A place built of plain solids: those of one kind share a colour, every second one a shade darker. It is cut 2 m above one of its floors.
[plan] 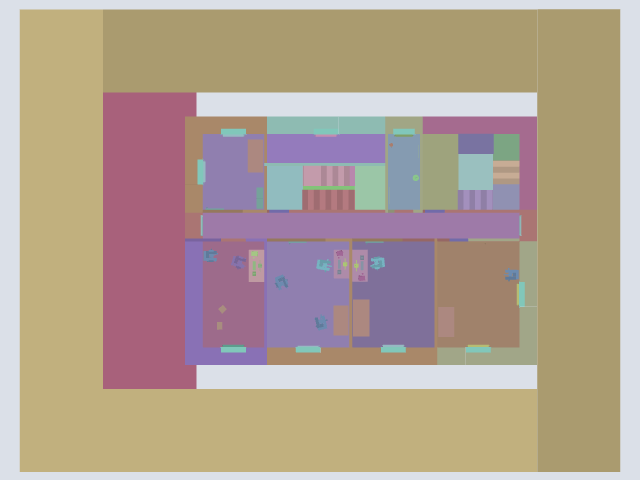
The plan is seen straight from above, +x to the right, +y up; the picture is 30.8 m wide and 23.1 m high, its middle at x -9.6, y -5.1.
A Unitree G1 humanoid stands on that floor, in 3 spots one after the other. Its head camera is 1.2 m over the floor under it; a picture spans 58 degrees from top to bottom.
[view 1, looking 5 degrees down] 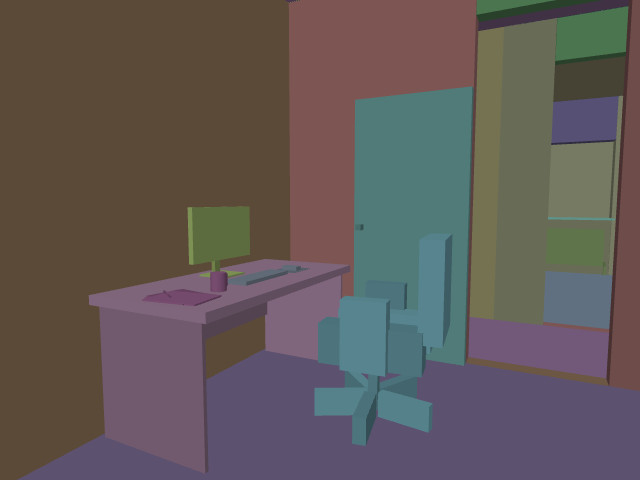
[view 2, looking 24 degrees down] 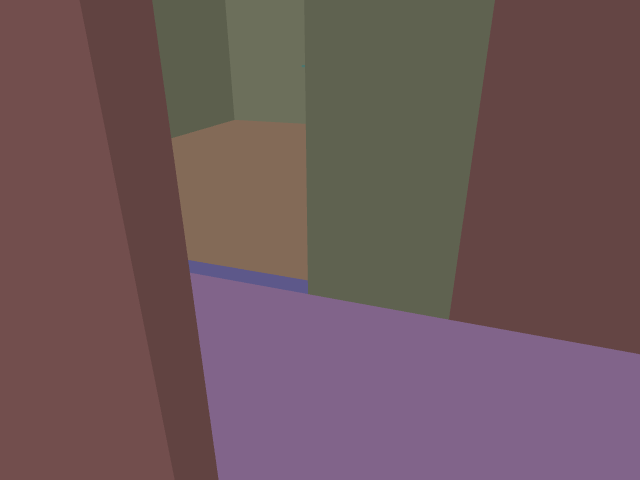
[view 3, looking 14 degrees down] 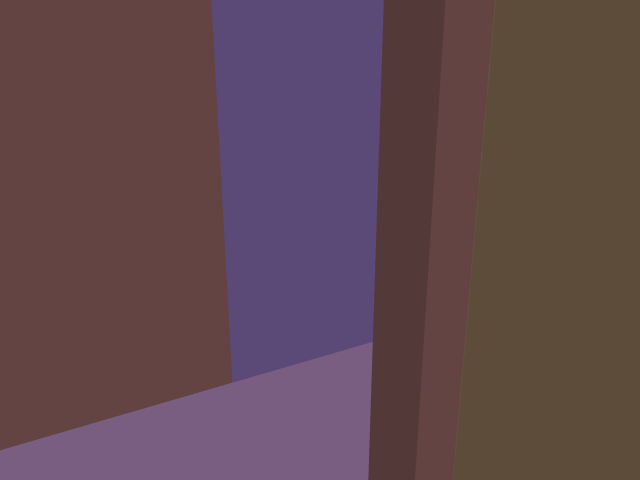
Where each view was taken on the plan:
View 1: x -6.07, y -8.47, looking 117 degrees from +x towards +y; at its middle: wall_corr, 3.72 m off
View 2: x -4.08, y -3.17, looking -71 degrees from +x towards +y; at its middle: wall_green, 2.15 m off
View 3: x -11.57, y -3.17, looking -120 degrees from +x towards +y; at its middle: wall_reception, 2.21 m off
